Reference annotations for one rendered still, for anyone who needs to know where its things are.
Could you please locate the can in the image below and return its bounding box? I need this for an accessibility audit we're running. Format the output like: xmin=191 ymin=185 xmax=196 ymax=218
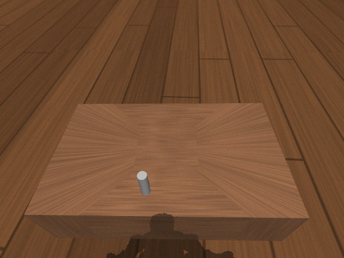
xmin=137 ymin=171 xmax=151 ymax=196

